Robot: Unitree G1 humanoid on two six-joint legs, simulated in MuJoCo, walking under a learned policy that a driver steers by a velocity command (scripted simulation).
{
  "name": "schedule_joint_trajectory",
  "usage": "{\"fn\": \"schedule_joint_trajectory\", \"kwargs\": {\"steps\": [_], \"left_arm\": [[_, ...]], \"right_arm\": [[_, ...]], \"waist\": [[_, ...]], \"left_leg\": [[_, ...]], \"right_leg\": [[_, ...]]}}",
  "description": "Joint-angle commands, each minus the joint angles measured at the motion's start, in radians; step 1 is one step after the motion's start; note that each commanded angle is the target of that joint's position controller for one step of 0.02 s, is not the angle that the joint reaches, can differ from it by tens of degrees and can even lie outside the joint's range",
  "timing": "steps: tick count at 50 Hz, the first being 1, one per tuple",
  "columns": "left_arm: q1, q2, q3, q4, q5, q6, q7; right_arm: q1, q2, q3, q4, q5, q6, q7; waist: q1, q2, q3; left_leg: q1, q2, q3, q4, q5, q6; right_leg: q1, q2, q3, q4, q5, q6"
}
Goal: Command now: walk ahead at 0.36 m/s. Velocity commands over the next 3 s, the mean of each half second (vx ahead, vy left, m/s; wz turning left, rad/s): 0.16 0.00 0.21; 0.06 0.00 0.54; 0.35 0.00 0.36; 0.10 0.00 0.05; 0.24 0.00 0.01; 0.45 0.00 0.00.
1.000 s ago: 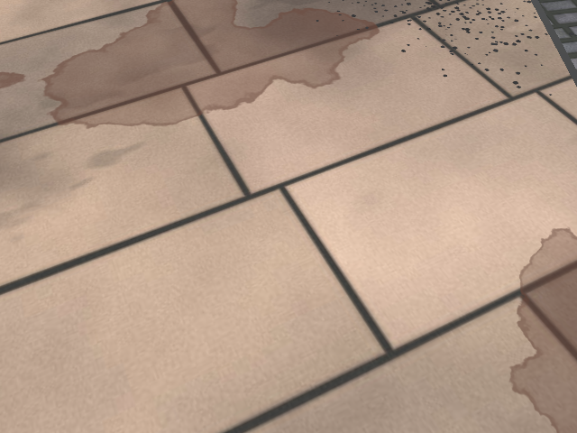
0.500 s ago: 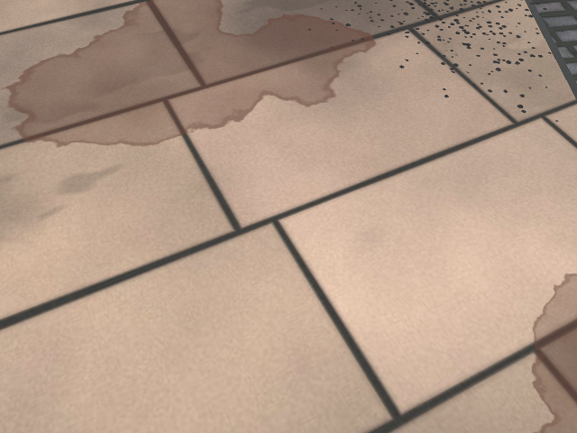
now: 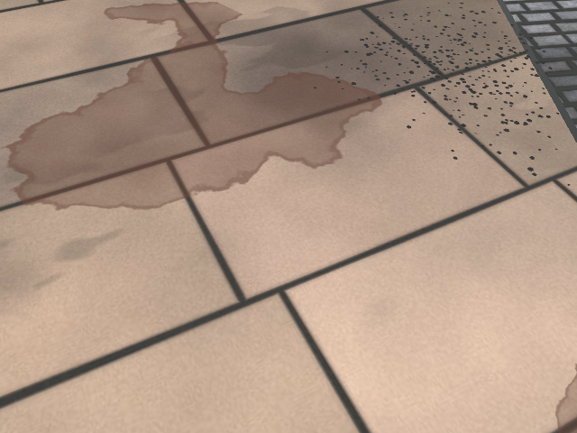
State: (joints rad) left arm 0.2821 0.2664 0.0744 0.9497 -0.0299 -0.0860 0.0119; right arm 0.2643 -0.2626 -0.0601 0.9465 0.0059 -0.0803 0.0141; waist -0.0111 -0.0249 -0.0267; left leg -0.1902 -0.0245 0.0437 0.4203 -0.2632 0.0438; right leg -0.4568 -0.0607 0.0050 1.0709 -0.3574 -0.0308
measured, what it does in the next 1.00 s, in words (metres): walks ahead, turning left: right foot, then left foot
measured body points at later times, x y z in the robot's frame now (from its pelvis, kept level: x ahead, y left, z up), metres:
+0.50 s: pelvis +0.13 -0.04 -0.01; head +0.17 -0.04 +0.44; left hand +0.26 +0.25 -0.12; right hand +0.25 -0.31 -0.14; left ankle +0.12 +0.09 -0.68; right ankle +0.24 -0.13 -0.74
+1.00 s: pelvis +0.16 +0.01 +0.01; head +0.18 +0.04 +0.45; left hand +0.19 +0.33 -0.12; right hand +0.38 -0.21 -0.09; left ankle +0.13 +0.08 -0.74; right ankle +0.27 -0.13 -0.70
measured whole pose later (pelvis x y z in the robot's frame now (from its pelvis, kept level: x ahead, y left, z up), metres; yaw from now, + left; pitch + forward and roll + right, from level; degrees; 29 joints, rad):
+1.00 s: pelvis +0.16 +0.01 +0.01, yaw +26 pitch +3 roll -3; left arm 0.05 0.31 0.10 0.89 -0.01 -0.02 0.02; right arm 0.24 -0.28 -0.08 0.76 0.02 0.00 -0.04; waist -0.02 -0.02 0.01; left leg -0.24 -0.05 -0.12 0.40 -0.19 0.06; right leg -0.46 0.00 0.07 0.74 -0.26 0.06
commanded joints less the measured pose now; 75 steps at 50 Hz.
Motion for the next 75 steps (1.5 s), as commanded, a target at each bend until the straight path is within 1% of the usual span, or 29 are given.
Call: {"fn": "schedule_joint_trajectory", "kwargs": {"steps": [1,5,8,12,13,14,15,16,18,20,28,32,33,34,35,36,38,43,46,51,56,57,58,59,61,64,70,73,75], "left_arm": [[-0.093,0.079,0.019,-0.085,0.013,-0.024,-0.006],[-0.185,-0.005,-0.013,-0.114,0.027,-0.01,-0.015],[-0.238,0.028,-0.011,-0.129,0.022,-0.001,-0.023],[-0.128,0.124,0.023,-0.098,0.044,-0.003,-0.012],[-0.067,0.188,0.04,-0.091,0.055,-0.004,-0.001],[-0.008,0.252,0.051,-0.093,0.069,0.007,0.011],[0.012,0.206,0.037,-0.106,0.049,0.027,0.01],[-0.044,0.159,0.022,-0.127,0.037,0.038,0.008],[-0.195,0.105,0.003,-0.148,0.035,0.048,0.015],[-0.277,0.11,0.005,-0.15,0.056,0.052,0.016],[-0.304,0.168,0.024,-0.127,0.04,0.066,0.046],[-0.294,0.161,0.025,-0.113,0.009,0.091,0.039],[-0.245,0.122,0.02,-0.091,0.007,0.1,0.032],[-0.213,0.066,0.01,-0.108,0.039,0.104,0.022],[-0.346,0.1,0.022,-0.161,0.043,0.096,0.03],[-0.367,0.123,0.031,-0.169,0.03,0.095,0.034],[-0.301,0.143,0.045,-0.126,0.037,0.096,0.048],[-0.287,0.112,0.043,-0.121,0.028,0.079,0.044],[-0.329,0.105,0.036,-0.134,0.02,0.065,0.024],[-0.351,0.118,0.03,-0.148,0.011,0.015,-0.012],[-0.194,0.142,0.041,-0.106,-0.001,-0.026,-0.021],[-0.091,0.173,0.051,-0.079,0.008,-0.03,-0.015],[0.025,0.223,0.058,-0.058,0.03,-0.027,-0.006],[0.057,0.289,0.071,-0.038,0.05,-0.027,-0.018],[-0.036,0.156,0.037,-0.074,0.021,-0.032,-0.02],[-0.041,0.128,0.019,-0.078,0.028,-0.026,-0.015],[0.007,0.168,0.017,-0.055,0.017,-0.011,-0.007],[0.07,0.198,0.019,-0.034,0.009,0.006,-0.009],[0.049,0.205,0.019,-0.037,0.002,0.014,-0.007]], "right_arm": [[0.016,-0.103,-0.008,-0.038,-0.011,-0.007,-0.004],[0.022,-0.146,-0.013,-0.023,-0.011,0.015,-0.03],[0.068,-0.159,-0.016,0.008,-0.001,0.022,-0.034],[0.007,-0.158,-0.02,0.0,0.018,0.03,-0.037],[0.027,-0.139,-0.014,-0.014,0.006,0.029,-0.036],[0.13,-0.051,0.009,-0.018,-0.014,0.024,-0.033],[0.181,-0.038,0.016,-0.014,0.007,0.032,-0.036],[0.145,-0.134,-0.016,-0.015,0.027,0.048,-0.037],[0.066,-0.118,-0.027,-0.041,0.029,0.092,-0.056],[0.089,-0.099,-0.035,-0.055,0.01,0.132,-0.071],[0.003,-0.097,-0.04,-0.147,0.004,0.14,-0.039],[0.068,-0.116,-0.058,-0.134,-0.001,0.146,-0.02],[0.093,-0.148,-0.069,-0.133,-0.009,0.145,-0.024],[0.084,-0.262,-0.089,-0.168,-0.008,0.144,-0.044],[0.07,-0.293,-0.085,-0.196,-0.042,0.118,-0.037],[0.021,-0.269,-0.081,-0.206,-0.049,0.09,-0.035],[-0.076,-0.218,-0.071,-0.23,-0.011,0.067,-0.04],[-0.031,-0.175,-0.054,-0.234,0.0,0.069,-0.06],[0.006,-0.189,-0.061,-0.228,0.015,0.072,-0.066],[-0.004,-0.216,-0.069,-0.237,0.011,0.064,-0.054],[-0.061,-0.173,-0.051,-0.266,0.016,0.069,-0.044],[-0.077,-0.122,-0.035,-0.277,0.011,0.064,-0.043],[-0.062,-0.034,-0.011,-0.285,0.008,0.058,-0.038],[-0.074,-0.078,-0.02,-0.339,0.029,0.042,-0.04],[-0.052,-0.168,-0.041,-0.298,0.025,0.028,-0.033],[-0.102,-0.132,-0.035,-0.306,0.01,0.01,-0.019],[-0.246,-0.036,0.008,-0.371,0.002,-0.004,0.003],[-0.264,-0.058,-0.001,-0.387,0.01,-0.002,0.017],[-0.2,-0.099,-0.019,-0.372,0.006,0.003,0.019]], "waist": [[-0.009,0.118,0.09],[-0.01,0.114,0.059],[-0.024,0.136,0.029],[0.067,0.105,-0.02],[0.08,0.037,-0.087],[0.05,-0.153,-0.227],[0.066,-0.251,-0.382],[0.062,-0.139,-0.312],[0.015,-0.084,-0.105],[-0.028,-0.134,-0.036],[-0.025,-0.094,-0.07],[-0.064,-0.049,-0.057],[-0.064,0.059,-0.015],[-0.008,0.362,0.022],[-0.055,0.331,0.026],[-0.03,0.232,0.028],[0.015,0.143,0.008],[0.009,0.136,-0.052],[-0.025,0.168,-0.032],[-0.046,0.181,0.004],[0.045,0.154,-0.004],[0.085,0.109,-0.041],[0.099,-0.077,-0.102],[0.08,-0.221,-0.022],[0.059,-0.134,0.099],[0.058,-0.088,0.109],[0.091,-0.082,0.109],[0.09,-0.106,0.069],[0.032,-0.116,0.031]], "left_leg": [[0.19,0.276,-0.292,-0.241,0.323,0.157],[0.049,0.186,-0.075,-0.2,0.667,0.127],[0.052,0.201,-0.09,-0.174,0.658,0.118],[0.081,0.176,-0.147,0.011,0.628,0.06],[0.012,0.112,-0.119,0.155,0.486,0.019],[-0.241,0.006,-0.071,0.461,-0.016,-0.043],[-0.324,-0.046,-0.092,0.708,-0.491,-0.07],[-0.354,0.006,-0.138,0.806,-0.461,-0.071],[-0.401,0.073,-0.092,0.803,-0.335,-0.085],[-0.281,0.087,-0.064,0.778,-0.235,-0.098],[-0.148,0.107,-0.012,0.439,-0.096,-0.062],[0.007,0.051,0.042,0.157,0.005,0.016],[0.053,0.09,-0.068,0.01,0.077,0.065],[0.126,0.346,-0.451,-0.088,0.305,0.184],[-0.002,0.404,-0.599,-0.165,0.234,0.305],[-0.005,0.352,-0.514,-0.174,0.172,0.269],[0.02,0.28,-0.403,-0.145,0.137,0.161],[0.116,0.233,-0.355,-0.104,0.325,0.161],[0.132,0.216,-0.42,-0.181,-0.111,0.167],[0.063,0.207,-0.484,-0.19,-0.205,0.185],[-0.104,0.123,-0.51,-0.087,-0.253,0.133],[-0.219,0.079,-0.452,0.039,-0.281,0.091],[-0.384,-0.036,-0.273,0.353,-0.325,0.023],[-0.615,-0.065,-0.214,0.514,-0.375,0.016],[-0.7,0.026,-0.23,0.656,-0.213,0.0],[-0.668,0.074,-0.19,0.624,-0.03,-0.014],[-0.451,0.078,-0.024,0.279,0.193,-0.058],[-0.313,0.036,-0.006,0.173,0.246,-0.039],[-0.21,0.014,-0.019,0.109,0.255,0.001]], "right_leg": [[-0.335,-0.076,0.034,-0.028,0.101,-0.004],[-0.098,0.004,-0.047,-0.365,0.273,0.041],[0.021,0.046,-0.033,-0.488,0.406,0.035],[0.226,0.063,0.0,-0.631,0.488,-0.022],[0.389,-0.025,0.059,-0.615,0.79,-0.054],[0.708,-0.267,0.265,-0.539,1.111,-0.183],[0.755,-0.404,0.444,-0.598,1.003,-0.288],[0.618,-0.358,0.396,-0.666,0.732,-0.259],[0.354,-0.27,0.245,-0.773,0.321,-0.195],[0.132,-0.221,0.14,-0.85,0.166,-0.173],[0.156,-0.268,0.003,-0.858,0.216,-0.191],[0.153,-0.233,-0.068,-0.728,0.089,-0.097],[0.079,-0.166,-0.135,-0.564,0.011,-0.02],[-0.173,-0.01,-0.237,-0.226,-0.245,0.091],[-0.238,0.072,-0.041,-0.05,-0.316,0.088],[-0.249,0.052,0.022,0.025,-0.224,0.068],[-0.251,0.027,0.051,0.027,-0.063,0.054],[-0.218,0.052,0.068,-0.038,0.059,0.082],[-0.202,0.053,0.069,-0.251,0.109,0.094],[-0.064,0.072,0.061,-0.473,0.072,0.083],[0.278,0.075,0.032,-0.71,0.17,0.029],[0.444,-0.017,0.097,-0.718,0.156,-0.003],[0.61,-0.207,0.337,-0.782,-0.037,-0.077],[0.595,-0.345,0.668,-0.877,-0.285,-0.204],[0.533,-0.278,0.538,-0.892,-0.315,-0.188],[0.472,-0.198,0.337,-0.919,-0.045,-0.14],[0.345,-0.113,0.075,-0.912,0.452,-0.128],[0.372,-0.142,0.059,-0.852,0.618,-0.111],[0.412,-0.15,0.053,-0.761,0.758,-0.081]]}}
Next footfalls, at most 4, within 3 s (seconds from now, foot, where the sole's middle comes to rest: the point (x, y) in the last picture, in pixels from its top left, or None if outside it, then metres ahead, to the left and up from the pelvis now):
0.26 right None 0.28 -0.13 -0.78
0.66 left None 0.17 0.10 -0.78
1.14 right None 0.32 -0.08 -0.78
1.54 left None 0.41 0.30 -0.78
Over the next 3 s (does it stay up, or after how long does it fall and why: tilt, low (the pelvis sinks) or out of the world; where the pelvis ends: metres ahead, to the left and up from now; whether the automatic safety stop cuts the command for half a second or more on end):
stays up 0.77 0.37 0.00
